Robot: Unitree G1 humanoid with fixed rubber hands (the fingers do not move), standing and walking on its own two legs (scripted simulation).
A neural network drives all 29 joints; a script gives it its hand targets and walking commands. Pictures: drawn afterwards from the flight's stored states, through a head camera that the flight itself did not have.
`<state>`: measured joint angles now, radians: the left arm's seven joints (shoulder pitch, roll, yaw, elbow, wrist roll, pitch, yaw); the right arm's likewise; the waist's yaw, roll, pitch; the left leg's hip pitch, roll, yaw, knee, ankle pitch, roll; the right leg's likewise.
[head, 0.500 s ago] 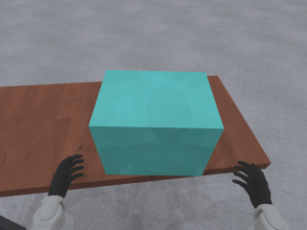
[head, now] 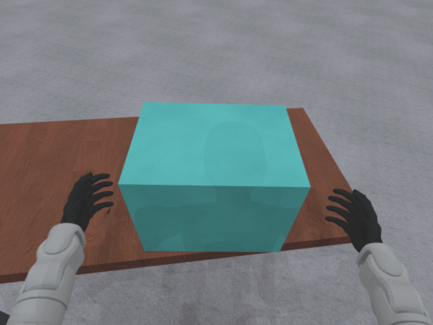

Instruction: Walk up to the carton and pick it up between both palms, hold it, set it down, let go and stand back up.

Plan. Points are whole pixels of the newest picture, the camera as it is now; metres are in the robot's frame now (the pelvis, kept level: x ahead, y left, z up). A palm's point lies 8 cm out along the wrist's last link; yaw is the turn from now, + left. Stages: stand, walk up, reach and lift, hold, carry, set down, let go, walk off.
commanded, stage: reach and lift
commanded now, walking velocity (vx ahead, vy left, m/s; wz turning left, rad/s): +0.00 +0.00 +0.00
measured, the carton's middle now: (213, 179) +0.42 +0.02 +0.01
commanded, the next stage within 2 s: none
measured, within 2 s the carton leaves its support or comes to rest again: neither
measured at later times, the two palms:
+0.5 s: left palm (80, 165) +0.36 +0.27 +0.11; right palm (368, 182) +0.34 -0.26 +0.11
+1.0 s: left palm (69, 117) +0.41 +0.28 +0.18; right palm (363, 129) +0.41 -0.25 +0.18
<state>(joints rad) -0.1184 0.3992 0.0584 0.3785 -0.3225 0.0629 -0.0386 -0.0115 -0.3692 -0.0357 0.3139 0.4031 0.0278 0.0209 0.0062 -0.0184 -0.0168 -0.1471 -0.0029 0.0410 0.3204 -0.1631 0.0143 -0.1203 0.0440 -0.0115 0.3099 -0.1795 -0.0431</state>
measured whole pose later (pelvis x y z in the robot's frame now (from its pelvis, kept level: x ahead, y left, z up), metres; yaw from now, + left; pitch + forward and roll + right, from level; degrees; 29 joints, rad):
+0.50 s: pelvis +0.00 +0.00 +0.00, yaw +0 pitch +3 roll +0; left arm -0.45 0.45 0.11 0.40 -0.32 0.37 -0.02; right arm -0.38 -0.47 -0.06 0.43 0.45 0.25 0.03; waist -0.01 -0.03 -0.04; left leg -0.23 0.00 0.04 0.33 -0.15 0.02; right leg -0.20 0.05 0.00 0.31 -0.16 -0.04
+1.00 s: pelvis +0.00 +0.01 +0.00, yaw +1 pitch +6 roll -1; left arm -0.81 0.55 0.06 0.59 -0.34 0.53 -0.02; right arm -0.78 -0.53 -0.01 0.70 0.49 0.37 0.03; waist -0.02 -0.03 -0.08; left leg -0.30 0.00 0.01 0.37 -0.17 0.02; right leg -0.25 0.05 -0.02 0.31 -0.16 -0.04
